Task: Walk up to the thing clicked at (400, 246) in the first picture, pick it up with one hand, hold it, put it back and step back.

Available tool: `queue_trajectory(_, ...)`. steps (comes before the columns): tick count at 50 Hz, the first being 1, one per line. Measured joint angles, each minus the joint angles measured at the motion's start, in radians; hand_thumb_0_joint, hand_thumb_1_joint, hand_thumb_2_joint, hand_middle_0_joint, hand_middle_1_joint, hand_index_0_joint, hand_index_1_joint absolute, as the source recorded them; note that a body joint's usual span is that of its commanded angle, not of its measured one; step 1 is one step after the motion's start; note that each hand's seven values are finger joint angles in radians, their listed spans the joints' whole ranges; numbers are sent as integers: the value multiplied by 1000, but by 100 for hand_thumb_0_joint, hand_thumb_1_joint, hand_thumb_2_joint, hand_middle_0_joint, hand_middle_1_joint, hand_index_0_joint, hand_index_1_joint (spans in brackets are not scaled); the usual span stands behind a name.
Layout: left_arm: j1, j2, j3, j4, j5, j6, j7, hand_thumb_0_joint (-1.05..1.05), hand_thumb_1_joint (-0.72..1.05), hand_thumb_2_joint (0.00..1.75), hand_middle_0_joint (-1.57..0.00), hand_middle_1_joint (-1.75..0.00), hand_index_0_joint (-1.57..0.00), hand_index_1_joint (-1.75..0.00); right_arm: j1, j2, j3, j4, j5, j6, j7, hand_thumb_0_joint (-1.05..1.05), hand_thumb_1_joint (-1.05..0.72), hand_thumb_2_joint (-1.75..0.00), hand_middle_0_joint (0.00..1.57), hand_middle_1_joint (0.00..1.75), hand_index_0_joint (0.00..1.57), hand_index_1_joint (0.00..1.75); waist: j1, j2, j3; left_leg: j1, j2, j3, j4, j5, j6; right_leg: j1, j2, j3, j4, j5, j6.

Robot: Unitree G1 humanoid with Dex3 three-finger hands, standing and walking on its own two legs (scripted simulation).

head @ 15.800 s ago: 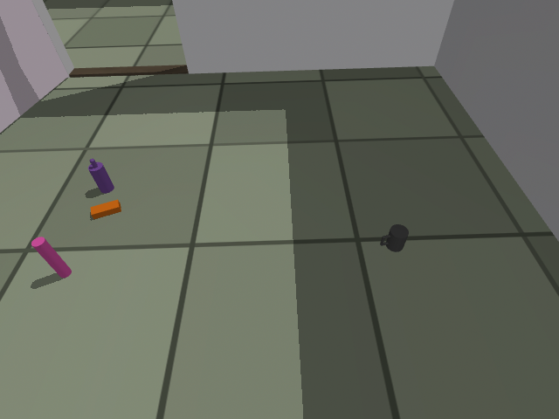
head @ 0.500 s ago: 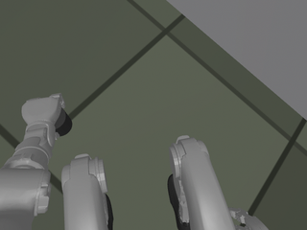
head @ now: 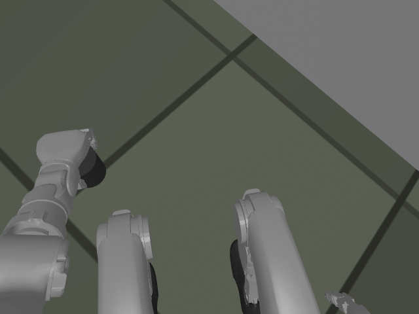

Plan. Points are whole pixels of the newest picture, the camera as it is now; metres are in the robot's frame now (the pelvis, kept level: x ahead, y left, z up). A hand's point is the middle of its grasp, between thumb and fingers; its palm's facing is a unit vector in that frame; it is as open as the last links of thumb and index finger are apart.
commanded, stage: lift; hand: left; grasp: from above
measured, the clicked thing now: (77, 172) +0.43 +0.25 -0.20
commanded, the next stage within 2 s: hold in 1.48 s
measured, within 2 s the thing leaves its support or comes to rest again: neither
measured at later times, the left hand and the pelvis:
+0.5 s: hand (27, 175) +0.39 +0.26 -0.03, palm faces -0.45 -0.07 -0.89, open 10.3 cm; pelvis +0.00 +0.01 +0.10, yaw +2 degrees
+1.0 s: hand out of the picture +0.35 +0.25 +0.17, palm faces -0.47 -0.11 -0.88, open 10.2 cm; pelvis +0.04 +0.01 +0.27, yaw +3 degrees
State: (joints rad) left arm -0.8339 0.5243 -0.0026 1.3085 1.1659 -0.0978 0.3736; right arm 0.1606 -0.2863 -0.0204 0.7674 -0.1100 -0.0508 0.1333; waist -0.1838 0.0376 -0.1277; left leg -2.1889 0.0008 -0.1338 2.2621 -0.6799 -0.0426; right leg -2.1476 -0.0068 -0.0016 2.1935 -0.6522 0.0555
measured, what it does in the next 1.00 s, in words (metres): rises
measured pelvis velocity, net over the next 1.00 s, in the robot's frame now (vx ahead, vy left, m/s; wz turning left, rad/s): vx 0.04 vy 0.01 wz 0.05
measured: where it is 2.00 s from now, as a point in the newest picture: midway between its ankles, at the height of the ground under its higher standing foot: (199, 305)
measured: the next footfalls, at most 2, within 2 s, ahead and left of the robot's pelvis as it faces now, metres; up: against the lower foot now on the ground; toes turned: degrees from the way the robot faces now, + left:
none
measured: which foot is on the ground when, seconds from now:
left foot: down 0.00-1.00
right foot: down 0.00-1.00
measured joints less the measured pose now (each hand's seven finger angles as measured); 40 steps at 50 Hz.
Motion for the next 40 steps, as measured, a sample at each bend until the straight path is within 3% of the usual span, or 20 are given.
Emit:
queue_trajectory(9,93,-16,-26,-152,-41,24,-100,1,-12,71,-67,-82,-61,-82,29,18,-7,-27,44,41,-33,1,-93,-91,20,30,20,30,22,17,-31,70,4,16,-74,7,14,73,-6,5,-75,5,1)
queue_trajectory(19,221,-29,-70,-340,-82,50,-171,0,-12,74,-64,-84,-59,-84,19,26,-19,-71,84,66,-66,1,-93,-91,20,30,20,30,57,15,-63,198,7,35,-199,15,27,204,-16,8,-199,10,3)
queue_trajectory(32,392,-60,-122,-541,-135,116,-214,0,-11,70,-65,-83,-60,-83,-22,39,-30,-94,116,83,-120,1,-93,-91,20,30,20,30,89,8,-74,484,14,58,-442,41,32,484,-27,8,-436,37,5)
queue_trajectory(40,465,-89,-151,-583,-162,153,-224,0,-10,67,-67,-80,-62,-81,-16,54,-16,-83,135,93,-154,1,-93,-91,20,30,20,30,100,3,-55,736,27,82,-649,75,33,723,-24,14,-635,76,-1)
